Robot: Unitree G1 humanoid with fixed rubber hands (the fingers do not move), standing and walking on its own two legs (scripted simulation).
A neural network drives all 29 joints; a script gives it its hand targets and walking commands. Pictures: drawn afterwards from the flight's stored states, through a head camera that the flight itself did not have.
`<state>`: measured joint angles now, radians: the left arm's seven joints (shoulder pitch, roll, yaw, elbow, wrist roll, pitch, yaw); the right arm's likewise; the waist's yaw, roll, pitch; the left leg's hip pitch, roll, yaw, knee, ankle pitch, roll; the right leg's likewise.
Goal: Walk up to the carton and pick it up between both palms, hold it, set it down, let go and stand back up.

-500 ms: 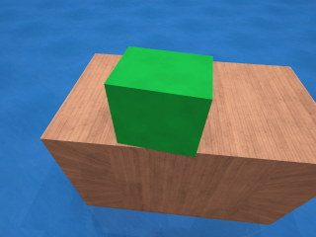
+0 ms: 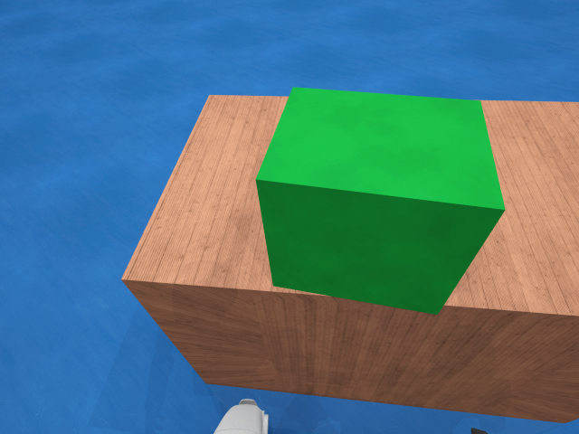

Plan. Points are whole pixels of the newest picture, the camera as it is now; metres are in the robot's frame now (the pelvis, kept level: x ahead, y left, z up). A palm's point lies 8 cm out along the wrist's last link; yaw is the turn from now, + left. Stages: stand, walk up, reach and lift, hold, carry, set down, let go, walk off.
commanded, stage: walk up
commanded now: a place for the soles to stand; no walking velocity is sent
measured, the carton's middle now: (366, 202) +0.46 -0.07 +0.05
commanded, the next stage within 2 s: none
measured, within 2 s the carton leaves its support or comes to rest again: neither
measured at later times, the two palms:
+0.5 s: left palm out of the picture +0.13 +0.34 -0.13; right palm out of the picture +0.04 -0.21 -0.09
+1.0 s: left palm out of the picture +0.09 +0.20 -0.09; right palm out of the picture -0.02 -0.30 -0.14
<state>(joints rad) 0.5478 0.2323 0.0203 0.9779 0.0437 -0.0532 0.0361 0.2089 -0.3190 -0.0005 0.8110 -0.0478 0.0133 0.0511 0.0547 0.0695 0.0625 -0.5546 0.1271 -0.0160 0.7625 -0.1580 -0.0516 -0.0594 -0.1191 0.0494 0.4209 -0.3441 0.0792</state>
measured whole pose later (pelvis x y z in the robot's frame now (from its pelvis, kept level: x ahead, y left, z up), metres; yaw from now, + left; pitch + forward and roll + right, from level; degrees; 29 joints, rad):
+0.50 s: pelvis +0.03 +0.07 +0.01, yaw -10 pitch -3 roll -2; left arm 0.29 0.34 0.05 0.87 0.05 0.08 -0.01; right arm 0.31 -0.25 0.00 0.80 -0.04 -0.02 -0.07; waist -0.01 -0.05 0.09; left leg -0.31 0.15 0.18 0.52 -0.16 0.02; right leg -0.45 -0.02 0.05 1.07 -0.39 0.05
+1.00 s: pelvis +0.01 -0.04 +0.01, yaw -13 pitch -1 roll +2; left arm 0.34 0.20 0.00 0.84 0.02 -0.01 0.03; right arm 0.31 -0.28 0.01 0.90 -0.04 0.04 -0.02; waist 0.01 0.06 0.06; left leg -0.41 0.01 -0.02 0.85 -0.32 -0.01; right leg -0.18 0.01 -0.07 0.47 -0.27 -0.06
